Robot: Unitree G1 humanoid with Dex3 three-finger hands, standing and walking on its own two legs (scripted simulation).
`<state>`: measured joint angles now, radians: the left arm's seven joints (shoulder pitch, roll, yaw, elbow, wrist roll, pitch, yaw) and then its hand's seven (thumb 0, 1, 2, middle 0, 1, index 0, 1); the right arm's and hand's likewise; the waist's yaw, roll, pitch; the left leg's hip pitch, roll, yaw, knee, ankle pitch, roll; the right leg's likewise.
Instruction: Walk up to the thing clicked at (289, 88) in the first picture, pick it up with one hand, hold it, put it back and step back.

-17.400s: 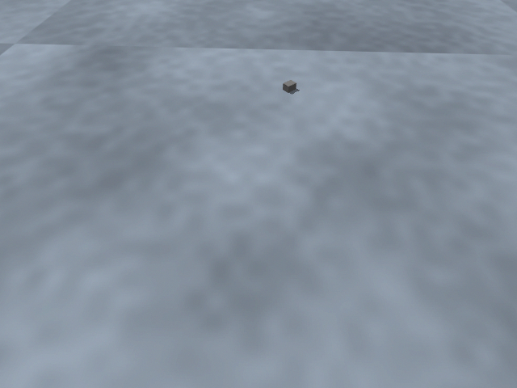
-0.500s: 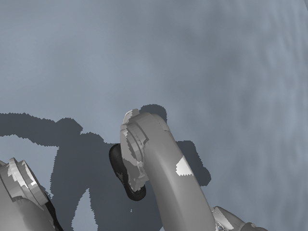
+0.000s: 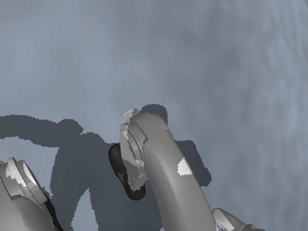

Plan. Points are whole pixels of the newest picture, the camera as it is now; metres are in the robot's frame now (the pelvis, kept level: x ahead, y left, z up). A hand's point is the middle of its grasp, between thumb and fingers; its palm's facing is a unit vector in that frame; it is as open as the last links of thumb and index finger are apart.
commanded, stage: close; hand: left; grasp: from above
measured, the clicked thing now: out of the picture +0.40 +0.37 -0.29
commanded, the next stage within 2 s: settle in 1.22 s
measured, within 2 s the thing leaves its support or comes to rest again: leaves its support in 1.70 s
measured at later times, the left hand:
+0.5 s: hand out of the picture +0.38 +0.36 -0.27, palm faces -0.05 -0.47 -0.88, open 10.5 cm
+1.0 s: hand out of the picture +0.38 +0.36 -0.27, palm faces -0.05 -0.46 -0.88, open 9.3 cm
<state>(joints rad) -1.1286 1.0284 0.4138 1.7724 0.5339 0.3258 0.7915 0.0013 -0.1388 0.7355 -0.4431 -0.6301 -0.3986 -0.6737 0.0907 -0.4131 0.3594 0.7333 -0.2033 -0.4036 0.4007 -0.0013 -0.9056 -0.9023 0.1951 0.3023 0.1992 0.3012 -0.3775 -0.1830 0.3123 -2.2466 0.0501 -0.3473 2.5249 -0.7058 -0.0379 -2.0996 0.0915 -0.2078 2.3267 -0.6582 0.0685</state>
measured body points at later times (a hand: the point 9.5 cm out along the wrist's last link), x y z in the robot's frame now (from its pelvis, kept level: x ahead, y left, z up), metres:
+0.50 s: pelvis +0.00 +0.00 +0.00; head +0.29 +0.13 +0.32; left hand +0.39 +0.38 -0.22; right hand +0.03 -0.24 -0.04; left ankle +0.07 +0.14 -0.28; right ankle +0.13 -0.12 -0.28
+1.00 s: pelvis +0.00 +0.00 +0.00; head +0.28 +0.13 +0.32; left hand +0.38 +0.38 -0.22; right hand +0.04 -0.25 -0.04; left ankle +0.07 +0.14 -0.28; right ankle +0.13 -0.12 -0.28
